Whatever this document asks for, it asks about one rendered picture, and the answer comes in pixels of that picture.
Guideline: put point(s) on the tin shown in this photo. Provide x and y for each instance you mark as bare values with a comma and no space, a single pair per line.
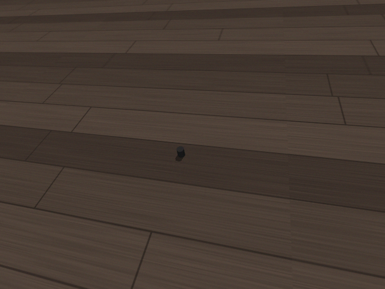
180,151

